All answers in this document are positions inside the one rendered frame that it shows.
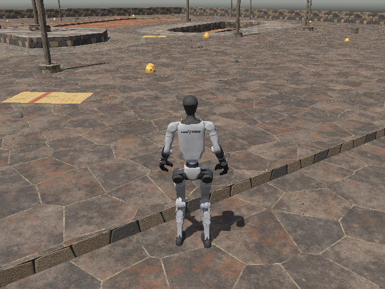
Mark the humanoid robot torso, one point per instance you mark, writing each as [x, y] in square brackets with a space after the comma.
[191, 145]

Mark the robot right forearm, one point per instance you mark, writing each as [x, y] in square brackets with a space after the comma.
[221, 157]

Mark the robot left forearm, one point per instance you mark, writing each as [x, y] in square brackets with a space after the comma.
[164, 157]

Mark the left robot upper arm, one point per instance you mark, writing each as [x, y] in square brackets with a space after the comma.
[169, 137]

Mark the robot head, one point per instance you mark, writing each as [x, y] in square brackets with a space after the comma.
[190, 105]

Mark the right robot hand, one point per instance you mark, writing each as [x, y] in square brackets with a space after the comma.
[219, 166]

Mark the left robot hand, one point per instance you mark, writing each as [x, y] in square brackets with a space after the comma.
[162, 166]

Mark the right robot upper arm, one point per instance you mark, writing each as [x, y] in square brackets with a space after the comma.
[209, 126]

